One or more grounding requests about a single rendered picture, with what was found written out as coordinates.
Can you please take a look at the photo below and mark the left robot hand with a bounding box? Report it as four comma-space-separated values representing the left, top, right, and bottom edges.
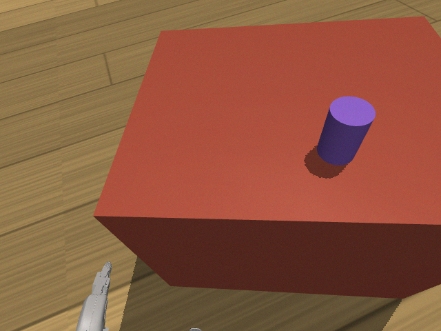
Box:
76, 261, 112, 331

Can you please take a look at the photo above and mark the can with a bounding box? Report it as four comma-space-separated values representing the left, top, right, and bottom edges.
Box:
317, 96, 376, 166

